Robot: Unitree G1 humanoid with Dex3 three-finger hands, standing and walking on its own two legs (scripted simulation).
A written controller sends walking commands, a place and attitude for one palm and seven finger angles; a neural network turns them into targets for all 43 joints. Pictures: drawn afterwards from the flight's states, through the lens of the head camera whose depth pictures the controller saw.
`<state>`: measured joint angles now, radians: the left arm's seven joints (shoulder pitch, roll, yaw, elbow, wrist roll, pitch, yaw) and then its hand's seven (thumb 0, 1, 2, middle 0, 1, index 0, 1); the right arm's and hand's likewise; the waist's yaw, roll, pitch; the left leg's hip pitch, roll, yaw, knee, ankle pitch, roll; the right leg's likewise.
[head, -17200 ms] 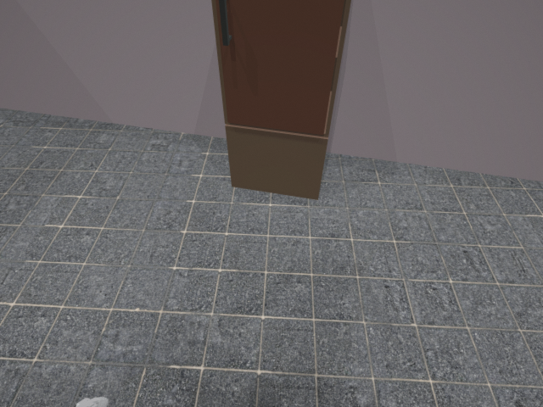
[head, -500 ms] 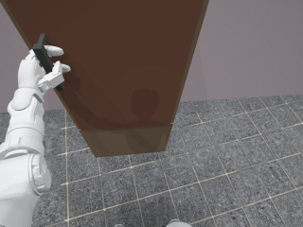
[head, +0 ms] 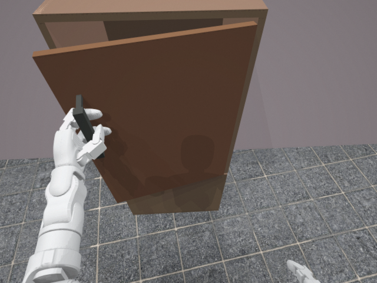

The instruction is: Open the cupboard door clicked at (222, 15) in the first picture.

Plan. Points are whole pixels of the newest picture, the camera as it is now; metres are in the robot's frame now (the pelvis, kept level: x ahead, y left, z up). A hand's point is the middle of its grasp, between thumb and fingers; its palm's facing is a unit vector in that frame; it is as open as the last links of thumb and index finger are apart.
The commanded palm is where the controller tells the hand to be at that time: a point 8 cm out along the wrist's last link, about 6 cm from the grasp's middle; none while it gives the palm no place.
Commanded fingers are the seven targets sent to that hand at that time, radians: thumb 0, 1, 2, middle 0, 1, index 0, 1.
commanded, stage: pull the door open along its arc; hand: left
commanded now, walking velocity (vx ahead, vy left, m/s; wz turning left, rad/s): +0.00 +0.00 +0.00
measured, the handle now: (90, 128) +0.42 +0.23 +0.10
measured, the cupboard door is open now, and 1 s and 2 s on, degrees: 14 40 39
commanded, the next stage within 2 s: open thumb and fingers to let go in 0.50 s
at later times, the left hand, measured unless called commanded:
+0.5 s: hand (140, 195) +0.26 +0.10 +0.11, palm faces +0.48 -0.88 +0.00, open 5.4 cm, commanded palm +0.19 +0.12 +0.10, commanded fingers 0.00 0.90 0.90 -0.40 -1.35 -0.40 -1.35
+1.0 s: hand (142, 206) +0.24 +0.09 +0.11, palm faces +0.47 -0.88 +0.00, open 10.1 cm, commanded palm +0.19 +0.13 +0.10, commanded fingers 0.00 -0.50 0.30 -0.30 -1.20 -0.30 -1.20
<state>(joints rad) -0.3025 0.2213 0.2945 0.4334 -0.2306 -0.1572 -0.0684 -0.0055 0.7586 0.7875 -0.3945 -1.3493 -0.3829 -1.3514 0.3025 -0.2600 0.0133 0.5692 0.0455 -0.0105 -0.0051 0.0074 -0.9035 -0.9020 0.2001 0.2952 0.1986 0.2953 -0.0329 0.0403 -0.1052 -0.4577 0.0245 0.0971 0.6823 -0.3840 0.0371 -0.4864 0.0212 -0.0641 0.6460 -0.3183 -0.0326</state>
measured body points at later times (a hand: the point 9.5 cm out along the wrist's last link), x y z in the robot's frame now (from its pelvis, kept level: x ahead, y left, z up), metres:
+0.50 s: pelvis +0.00 -0.02 +0.00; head -0.01 -0.05 +0.45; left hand +0.23 +0.14 +0.11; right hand +0.21 -0.21 -0.08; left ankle -0.03 +0.09 -0.72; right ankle +0.00 -0.10 -0.72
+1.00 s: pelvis -0.01 -0.04 +0.01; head -0.03 -0.06 +0.46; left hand +0.21 +0.13 +0.11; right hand +0.19 -0.24 -0.08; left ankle -0.03 +0.09 -0.72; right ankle +0.00 -0.10 -0.72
